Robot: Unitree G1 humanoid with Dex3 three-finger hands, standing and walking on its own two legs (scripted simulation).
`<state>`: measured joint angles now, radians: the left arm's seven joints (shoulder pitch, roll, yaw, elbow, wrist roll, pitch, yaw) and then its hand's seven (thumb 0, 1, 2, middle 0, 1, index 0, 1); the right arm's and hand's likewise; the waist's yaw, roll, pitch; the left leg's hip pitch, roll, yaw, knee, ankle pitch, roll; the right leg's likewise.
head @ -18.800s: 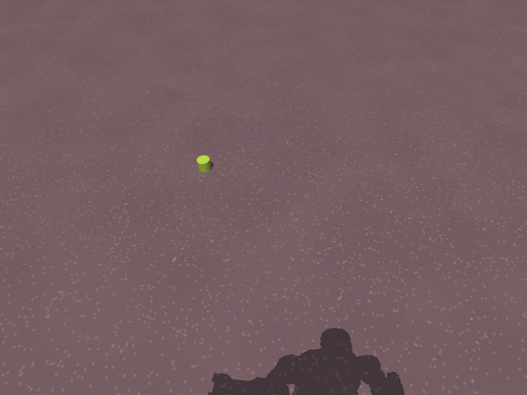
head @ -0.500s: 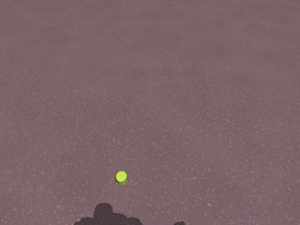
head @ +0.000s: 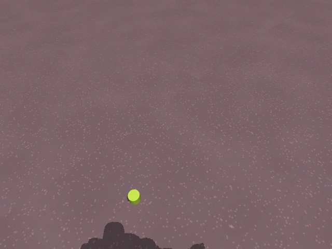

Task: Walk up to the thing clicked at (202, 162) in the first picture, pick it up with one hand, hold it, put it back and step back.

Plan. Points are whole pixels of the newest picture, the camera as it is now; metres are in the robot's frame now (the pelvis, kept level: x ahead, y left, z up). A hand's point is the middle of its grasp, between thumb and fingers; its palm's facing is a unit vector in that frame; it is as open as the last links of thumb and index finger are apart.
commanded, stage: stand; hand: left
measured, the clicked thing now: (134, 197) +0.51 +0.24 -0.75
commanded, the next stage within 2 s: walk up in 0.42 s
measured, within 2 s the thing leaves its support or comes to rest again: neither
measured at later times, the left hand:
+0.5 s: hand out of the picture +0.08 +0.26 -0.15, palm faces +0.00 -0.94 -0.35, open 7.4 cm
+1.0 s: hand out of the picture +0.15 +0.33 -0.17, palm faces -0.05 -0.94 -0.35, open 7.4 cm
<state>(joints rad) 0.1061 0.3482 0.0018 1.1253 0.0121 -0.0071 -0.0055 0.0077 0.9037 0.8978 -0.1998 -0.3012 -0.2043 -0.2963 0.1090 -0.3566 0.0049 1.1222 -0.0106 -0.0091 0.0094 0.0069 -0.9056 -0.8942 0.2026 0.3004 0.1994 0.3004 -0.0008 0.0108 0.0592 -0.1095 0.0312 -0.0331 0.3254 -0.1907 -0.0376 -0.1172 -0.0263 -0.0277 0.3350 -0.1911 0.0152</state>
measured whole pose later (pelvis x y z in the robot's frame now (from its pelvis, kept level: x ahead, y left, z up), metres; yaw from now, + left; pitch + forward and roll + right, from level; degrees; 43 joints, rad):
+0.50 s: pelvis +0.01 +0.00 +0.00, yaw +0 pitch -2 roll +0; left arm 0.15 0.35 0.04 1.08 0.03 -0.02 -0.02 0.01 0.90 0.90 -0.20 -0.30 -0.21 -0.30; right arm 0.16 -0.37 -0.02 1.08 -0.03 0.00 0.03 0.01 -0.90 -0.89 0.20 0.30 0.20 0.30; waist 0.00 0.02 0.04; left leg -0.15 0.03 -0.03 0.47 -0.36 0.01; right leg -0.12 -0.02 -0.03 0.40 -0.27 -0.01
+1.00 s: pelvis +0.10 +0.06 -0.01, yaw -1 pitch -3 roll +0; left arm 0.21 0.41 0.04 0.98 0.01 0.04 -0.01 0.01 0.91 0.90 -0.20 -0.30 -0.20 -0.30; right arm 0.22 -0.34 -0.04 0.92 -0.02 -0.04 0.00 0.01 -0.90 -0.89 0.21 0.30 0.20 0.30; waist 0.00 -0.05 0.15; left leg -0.15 0.01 0.08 0.49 -0.28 0.03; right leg -0.35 -0.02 0.07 0.74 -0.36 -0.02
